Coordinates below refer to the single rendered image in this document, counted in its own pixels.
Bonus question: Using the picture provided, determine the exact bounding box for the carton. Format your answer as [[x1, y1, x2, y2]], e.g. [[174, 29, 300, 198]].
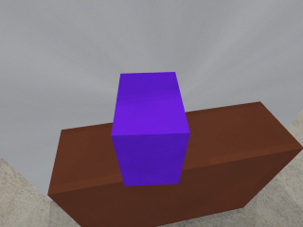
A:
[[111, 72, 190, 186]]

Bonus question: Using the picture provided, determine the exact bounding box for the pedestal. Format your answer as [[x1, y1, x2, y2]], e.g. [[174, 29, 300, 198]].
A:
[[47, 101, 303, 227]]

